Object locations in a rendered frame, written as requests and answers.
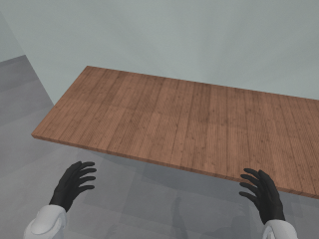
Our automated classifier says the table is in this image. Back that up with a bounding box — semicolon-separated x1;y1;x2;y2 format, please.
31;66;319;199

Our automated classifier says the right robot forearm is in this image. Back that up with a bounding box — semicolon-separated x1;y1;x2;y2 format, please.
261;219;298;239

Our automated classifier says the left robot hand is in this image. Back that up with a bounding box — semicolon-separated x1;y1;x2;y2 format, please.
49;160;97;213

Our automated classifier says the right robot hand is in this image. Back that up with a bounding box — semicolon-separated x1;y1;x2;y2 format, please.
239;168;286;225

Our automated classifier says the left robot forearm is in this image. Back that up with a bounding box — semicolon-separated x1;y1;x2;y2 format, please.
23;204;68;239

